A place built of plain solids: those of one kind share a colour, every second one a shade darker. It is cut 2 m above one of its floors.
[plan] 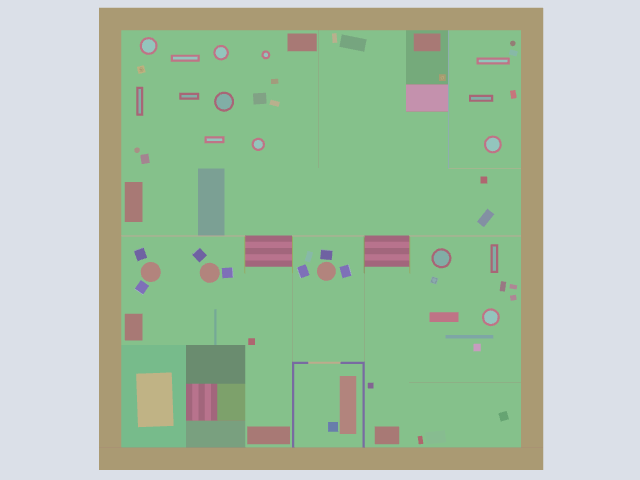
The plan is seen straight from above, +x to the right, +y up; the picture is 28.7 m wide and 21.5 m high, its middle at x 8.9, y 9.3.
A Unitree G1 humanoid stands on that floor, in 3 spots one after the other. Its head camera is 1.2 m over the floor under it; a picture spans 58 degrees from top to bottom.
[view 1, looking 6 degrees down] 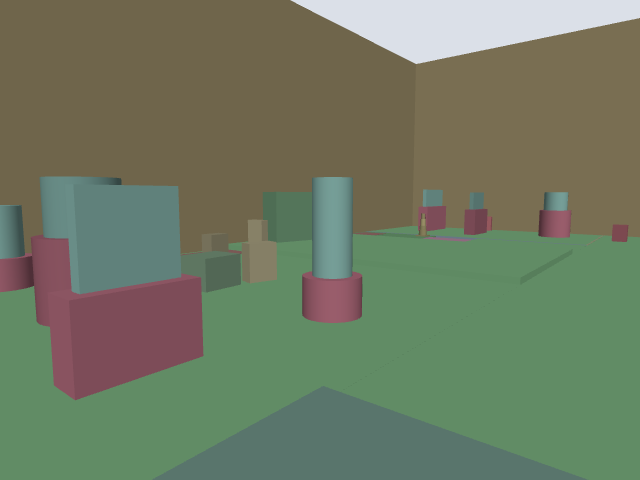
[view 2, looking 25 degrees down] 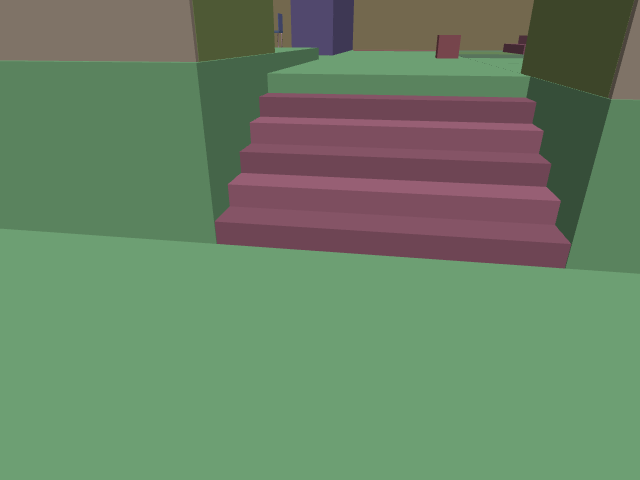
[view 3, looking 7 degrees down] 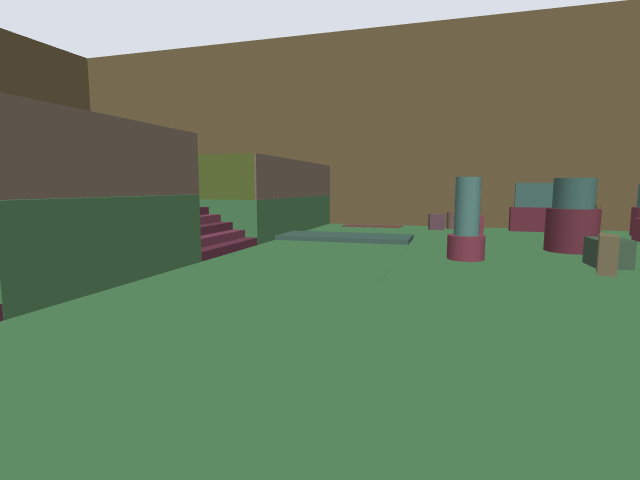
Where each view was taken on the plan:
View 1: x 2.75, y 11.00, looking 39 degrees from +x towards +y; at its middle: plant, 4.12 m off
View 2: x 6.60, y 11.88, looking -81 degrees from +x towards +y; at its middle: step_tread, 2.66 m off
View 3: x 13.70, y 13.35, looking -163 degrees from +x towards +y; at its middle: step_hump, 9.56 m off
